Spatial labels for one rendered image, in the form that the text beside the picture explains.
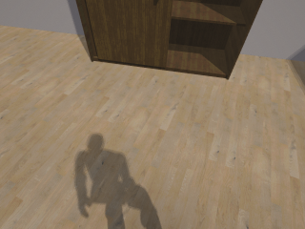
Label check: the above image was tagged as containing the wardrobe door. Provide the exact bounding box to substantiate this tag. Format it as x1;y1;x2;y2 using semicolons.
81;0;98;56
86;0;173;68

